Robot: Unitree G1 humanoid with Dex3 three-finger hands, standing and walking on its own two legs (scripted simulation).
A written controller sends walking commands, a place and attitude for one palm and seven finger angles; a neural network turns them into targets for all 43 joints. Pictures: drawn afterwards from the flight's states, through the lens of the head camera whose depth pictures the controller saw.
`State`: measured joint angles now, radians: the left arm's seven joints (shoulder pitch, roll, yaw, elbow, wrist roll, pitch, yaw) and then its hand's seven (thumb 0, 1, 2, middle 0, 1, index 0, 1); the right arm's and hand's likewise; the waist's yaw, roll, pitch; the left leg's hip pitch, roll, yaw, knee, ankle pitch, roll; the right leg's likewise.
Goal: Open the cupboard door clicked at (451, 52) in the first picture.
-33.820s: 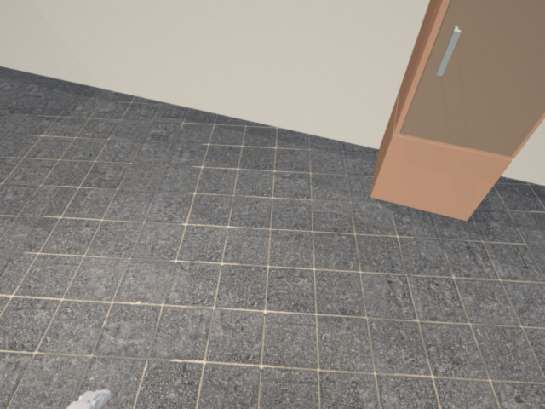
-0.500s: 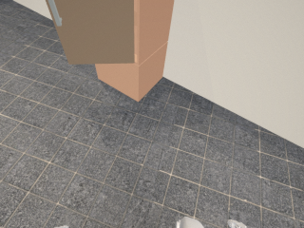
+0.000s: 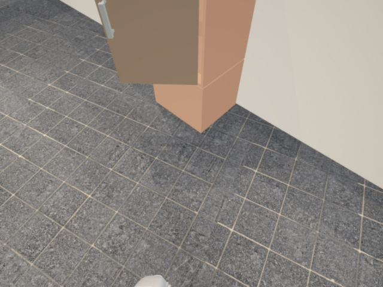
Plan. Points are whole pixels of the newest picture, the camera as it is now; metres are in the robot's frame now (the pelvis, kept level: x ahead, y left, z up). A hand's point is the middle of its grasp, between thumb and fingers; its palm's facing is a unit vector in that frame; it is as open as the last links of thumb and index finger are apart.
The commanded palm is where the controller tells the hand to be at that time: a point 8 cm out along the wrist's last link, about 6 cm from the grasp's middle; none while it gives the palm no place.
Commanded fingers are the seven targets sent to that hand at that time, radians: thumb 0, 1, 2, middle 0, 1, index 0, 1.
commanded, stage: take the last steps up to it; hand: left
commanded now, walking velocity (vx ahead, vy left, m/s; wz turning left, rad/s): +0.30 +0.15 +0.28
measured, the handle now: (107, 19) +1.08 +0.41 +0.01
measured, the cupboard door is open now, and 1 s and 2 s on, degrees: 41 41 41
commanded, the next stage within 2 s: come to a stop and stand still in 1.50 s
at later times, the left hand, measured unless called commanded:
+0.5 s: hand (86, 283) +0.14 +0.26 -0.17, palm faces +0.12 -0.97 -0.19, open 7.3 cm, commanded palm none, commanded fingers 0.00 0.90 0.90 -0.20 -0.30 -0.20 -0.30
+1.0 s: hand (100, 240) +0.24 +0.26 -0.16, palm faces +0.21 -0.95 -0.21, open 7.2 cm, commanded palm none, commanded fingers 0.00 0.90 0.90 -0.20 -0.30 -0.20 -0.30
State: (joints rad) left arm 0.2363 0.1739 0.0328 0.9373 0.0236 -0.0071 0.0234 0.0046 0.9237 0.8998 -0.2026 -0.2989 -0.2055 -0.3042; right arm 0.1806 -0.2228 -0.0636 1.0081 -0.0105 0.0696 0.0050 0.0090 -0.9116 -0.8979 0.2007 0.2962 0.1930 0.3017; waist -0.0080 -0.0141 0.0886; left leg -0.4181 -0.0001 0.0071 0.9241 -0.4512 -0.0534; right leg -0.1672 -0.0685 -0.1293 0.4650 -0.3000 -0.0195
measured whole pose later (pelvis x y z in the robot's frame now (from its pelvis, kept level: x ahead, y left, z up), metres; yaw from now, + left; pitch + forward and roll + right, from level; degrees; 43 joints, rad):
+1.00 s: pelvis +0.27 +0.07 +0.01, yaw +8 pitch +1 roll +1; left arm 0.32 0.16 0.05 1.08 0.02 -0.08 0.00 -0.01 0.95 0.90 -0.20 -0.30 -0.20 -0.30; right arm 0.21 -0.18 -0.06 1.05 -0.03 -0.01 0.02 0.01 -0.91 -0.90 0.20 0.30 0.19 0.30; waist 0.01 0.00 0.03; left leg -0.54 0.11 0.04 0.80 -0.17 -0.04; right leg -0.09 -0.04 -0.17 0.32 -0.24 -0.02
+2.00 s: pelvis +0.52 +0.20 -0.01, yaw +5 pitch +0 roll +0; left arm 0.19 0.21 0.06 1.02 0.01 0.06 0.03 0.00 0.93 0.90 -0.20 -0.30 -0.20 -0.30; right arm 0.20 -0.15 -0.03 1.04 -0.03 0.02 -0.04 0.01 -0.93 -0.90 0.20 0.30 0.20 0.30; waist 0.00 -0.03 0.07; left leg -0.31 0.03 0.07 0.56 -0.25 0.02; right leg -0.33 -0.02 -0.04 0.83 -0.52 0.00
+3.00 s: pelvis +0.45 +0.21 -0.01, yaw +6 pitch -1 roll -1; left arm 0.37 0.20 0.02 1.04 0.02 0.01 0.03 0.01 0.91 0.90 -0.20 -0.30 -0.20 -0.30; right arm 0.32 -0.17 -0.02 1.07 -0.02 0.01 -0.01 0.01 -0.91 -0.90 0.20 0.30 0.20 0.30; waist -0.01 -0.01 0.00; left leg -0.32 -0.03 0.05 0.45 -0.12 0.07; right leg -0.21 -0.02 -0.05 0.46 -0.23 0.01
